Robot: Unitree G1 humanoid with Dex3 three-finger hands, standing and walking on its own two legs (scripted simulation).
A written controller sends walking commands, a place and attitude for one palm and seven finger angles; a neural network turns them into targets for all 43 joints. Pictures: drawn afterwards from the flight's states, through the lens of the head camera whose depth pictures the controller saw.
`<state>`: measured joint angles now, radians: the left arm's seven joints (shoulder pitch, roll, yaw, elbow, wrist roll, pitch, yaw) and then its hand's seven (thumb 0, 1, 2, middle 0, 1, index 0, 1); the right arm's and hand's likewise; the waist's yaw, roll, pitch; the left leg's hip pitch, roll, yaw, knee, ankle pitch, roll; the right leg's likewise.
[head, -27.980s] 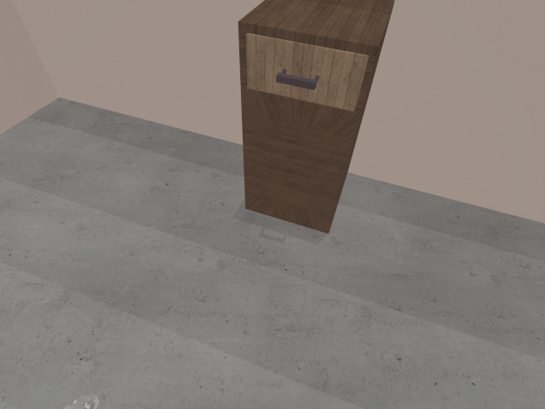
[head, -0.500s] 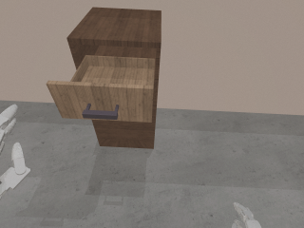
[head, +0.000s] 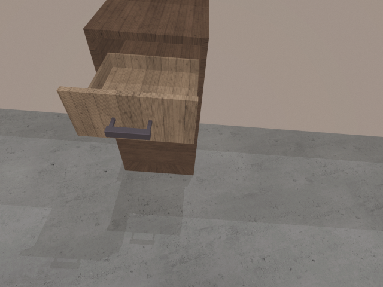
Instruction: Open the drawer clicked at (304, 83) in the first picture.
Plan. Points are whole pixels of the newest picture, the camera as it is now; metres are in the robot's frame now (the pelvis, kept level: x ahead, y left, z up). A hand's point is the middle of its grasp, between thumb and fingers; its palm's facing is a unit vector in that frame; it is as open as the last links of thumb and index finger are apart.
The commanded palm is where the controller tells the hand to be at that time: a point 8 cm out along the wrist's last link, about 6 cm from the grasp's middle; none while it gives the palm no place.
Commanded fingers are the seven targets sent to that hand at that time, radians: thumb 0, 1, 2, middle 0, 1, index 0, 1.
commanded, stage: let the arm hang, fingers relaxed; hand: left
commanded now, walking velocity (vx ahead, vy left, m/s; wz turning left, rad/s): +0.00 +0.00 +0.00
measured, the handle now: (129, 127) +0.52 +0.20 -0.02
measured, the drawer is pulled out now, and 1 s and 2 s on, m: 0.30 0.30 0.30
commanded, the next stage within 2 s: look to check the result in 0.80 s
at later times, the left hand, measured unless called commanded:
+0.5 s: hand out of the picture -0.02 +0.17 -0.17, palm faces +0.04 -0.98 -0.19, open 7.4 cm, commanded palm none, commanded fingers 0.00 0.90 0.90 -0.20 -0.30 -0.20 -0.30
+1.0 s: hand out of the picture -0.01 +0.16 -0.17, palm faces +0.04 -0.98 -0.19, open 7.4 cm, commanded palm none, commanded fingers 0.00 0.90 0.90 -0.20 -0.30 -0.20 -0.30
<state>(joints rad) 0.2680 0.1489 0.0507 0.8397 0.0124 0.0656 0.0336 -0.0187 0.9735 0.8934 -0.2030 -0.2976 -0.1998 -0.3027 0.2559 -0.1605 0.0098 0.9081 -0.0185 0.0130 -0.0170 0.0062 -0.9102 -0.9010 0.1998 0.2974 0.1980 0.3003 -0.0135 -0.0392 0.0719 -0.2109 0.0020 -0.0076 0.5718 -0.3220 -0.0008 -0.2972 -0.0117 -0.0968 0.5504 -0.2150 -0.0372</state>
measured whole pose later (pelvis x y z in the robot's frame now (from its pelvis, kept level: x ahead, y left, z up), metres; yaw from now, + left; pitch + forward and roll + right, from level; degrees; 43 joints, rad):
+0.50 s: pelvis +0.00 +0.00 +0.01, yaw -1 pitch -2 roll +0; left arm 0.31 0.12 0.03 1.13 0.02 0.02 0.03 0.00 0.91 0.89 -0.20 -0.30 -0.19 -0.30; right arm 0.38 -0.08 0.00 1.10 -0.01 0.01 -0.04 0.00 -0.91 -0.90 0.20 0.30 0.20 0.30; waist 0.00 0.02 0.05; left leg -0.16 0.01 0.02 0.46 -0.26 0.00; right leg -0.25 0.00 -0.07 0.43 -0.14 -0.04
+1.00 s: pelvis +0.00 -0.01 +0.01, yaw -2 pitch -2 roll +0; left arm 0.29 0.12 0.04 1.13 0.02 0.01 0.03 0.00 0.91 0.89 -0.20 -0.30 -0.20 -0.30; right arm 0.37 -0.10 -0.01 1.11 -0.01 0.01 -0.05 0.00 -0.91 -0.90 0.20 0.30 0.20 0.30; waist 0.00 0.01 0.07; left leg -0.15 0.02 0.02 0.44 -0.26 -0.01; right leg -0.24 0.01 -0.08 0.42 -0.15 -0.05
